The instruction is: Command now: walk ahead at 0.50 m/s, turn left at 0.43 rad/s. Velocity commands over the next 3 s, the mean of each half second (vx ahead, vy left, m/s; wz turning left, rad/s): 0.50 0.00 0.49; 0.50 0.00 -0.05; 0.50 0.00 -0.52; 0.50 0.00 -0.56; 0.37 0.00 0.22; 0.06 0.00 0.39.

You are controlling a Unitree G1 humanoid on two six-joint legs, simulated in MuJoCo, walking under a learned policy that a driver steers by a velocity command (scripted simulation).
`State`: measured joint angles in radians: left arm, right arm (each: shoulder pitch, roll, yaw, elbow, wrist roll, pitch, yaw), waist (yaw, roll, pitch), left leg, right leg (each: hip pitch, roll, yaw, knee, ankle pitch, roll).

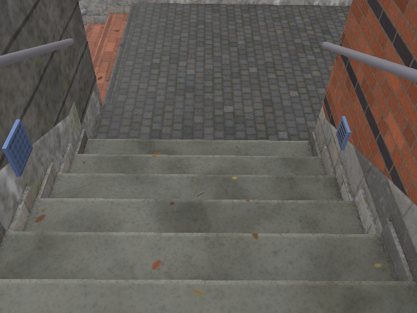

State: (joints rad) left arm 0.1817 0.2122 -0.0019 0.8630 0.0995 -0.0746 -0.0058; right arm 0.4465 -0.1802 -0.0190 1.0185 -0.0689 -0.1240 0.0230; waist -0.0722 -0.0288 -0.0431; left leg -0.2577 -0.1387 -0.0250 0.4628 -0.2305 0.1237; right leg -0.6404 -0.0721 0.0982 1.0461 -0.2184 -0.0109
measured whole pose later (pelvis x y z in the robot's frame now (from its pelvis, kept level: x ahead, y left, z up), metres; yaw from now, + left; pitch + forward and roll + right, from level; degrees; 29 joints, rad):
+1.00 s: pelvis +0.50 +0.13 -0.30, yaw +12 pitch +1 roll -5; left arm 0.74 0.11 -0.02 1.14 0.10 -0.07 -0.07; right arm -0.04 -0.20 0.03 0.84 -0.09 -0.08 0.08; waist 0.22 0.07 0.00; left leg -0.36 0.13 0.05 0.36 0.06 0.03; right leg -0.13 -0.04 0.05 1.34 -0.86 0.04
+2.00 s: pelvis +0.93 +0.14 -0.50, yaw -23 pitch +1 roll +3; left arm 0.37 0.22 -0.02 0.88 0.07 -0.07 -0.07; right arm 0.44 -0.21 -0.01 0.98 -0.10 -0.09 0.04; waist 0.00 -0.05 -0.03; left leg -0.29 -0.02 0.17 0.68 -0.41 0.05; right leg -0.90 -0.06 0.09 1.69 -0.16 -0.07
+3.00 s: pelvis +1.26 +0.09 -0.65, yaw +0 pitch +2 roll +2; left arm 0.17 0.23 0.03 0.87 0.06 -0.07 -0.08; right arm 0.31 -0.21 0.01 0.89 -0.01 -0.08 0.11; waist 0.01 -0.04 0.00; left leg -0.37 -0.10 0.06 0.62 -0.28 0.08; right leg -0.61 -0.11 0.02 0.99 -0.13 0.10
